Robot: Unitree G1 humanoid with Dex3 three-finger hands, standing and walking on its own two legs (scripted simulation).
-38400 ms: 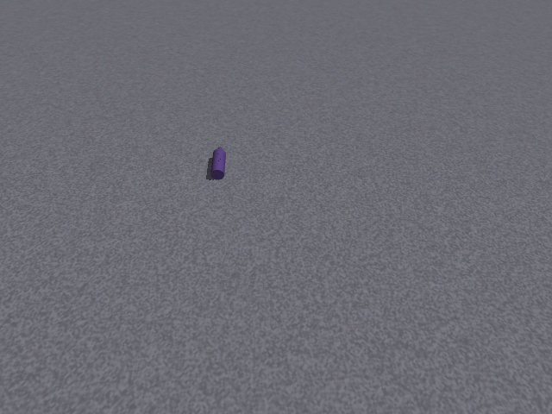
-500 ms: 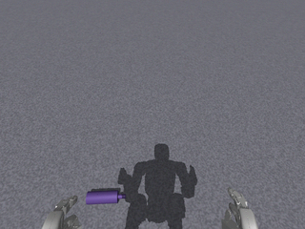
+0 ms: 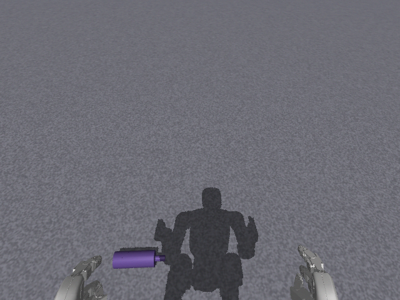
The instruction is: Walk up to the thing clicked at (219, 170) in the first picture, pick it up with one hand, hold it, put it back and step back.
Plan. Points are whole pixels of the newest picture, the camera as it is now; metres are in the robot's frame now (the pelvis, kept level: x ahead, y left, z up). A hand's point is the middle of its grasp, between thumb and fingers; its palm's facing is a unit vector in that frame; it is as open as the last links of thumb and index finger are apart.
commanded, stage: home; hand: left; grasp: from above
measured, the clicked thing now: (140, 259) +0.44 +0.24 -0.68
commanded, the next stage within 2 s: stand in 0.60 s
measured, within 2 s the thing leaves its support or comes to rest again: neither
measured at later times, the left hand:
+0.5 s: hand out of the picture +0.16 +0.18 -0.05, palm faces +0.05 -0.98 -0.19, open 7.4 cm
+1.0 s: hand out of the picture +0.10 +0.24 -0.10, palm faces +0.04 -0.94 -0.34, open 7.4 cm
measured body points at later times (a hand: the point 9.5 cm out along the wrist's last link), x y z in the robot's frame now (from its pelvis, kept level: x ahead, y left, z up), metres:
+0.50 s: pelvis +0.00 +0.00 +0.00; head +0.01 +0.01 +0.45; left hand +0.15 +0.23 -0.03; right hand +0.16 -0.24 -0.06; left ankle +0.01 +0.12 -0.68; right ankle -0.02 -0.13 -0.68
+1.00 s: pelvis -0.02 +0.01 +0.03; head +0.00 +0.01 +0.48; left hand +0.09 +0.29 -0.08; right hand +0.10 -0.27 -0.08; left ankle +0.00 +0.12 -0.68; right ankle -0.02 -0.13 -0.68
